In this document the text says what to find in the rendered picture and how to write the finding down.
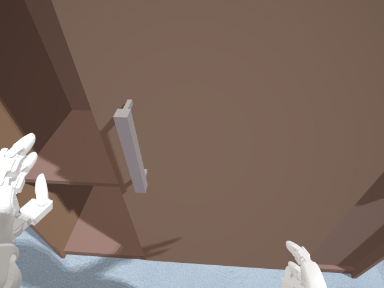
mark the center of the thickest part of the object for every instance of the right robot hand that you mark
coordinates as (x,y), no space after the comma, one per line
(308,274)

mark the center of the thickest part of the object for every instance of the left robot hand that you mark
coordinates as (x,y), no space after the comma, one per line
(14,166)

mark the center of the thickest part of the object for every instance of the handle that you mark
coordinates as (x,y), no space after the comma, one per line
(127,134)

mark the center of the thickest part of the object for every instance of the left robot forearm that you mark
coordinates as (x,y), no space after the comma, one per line
(10,275)

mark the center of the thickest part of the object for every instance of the wardrobe door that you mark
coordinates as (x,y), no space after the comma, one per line
(258,121)
(359,233)

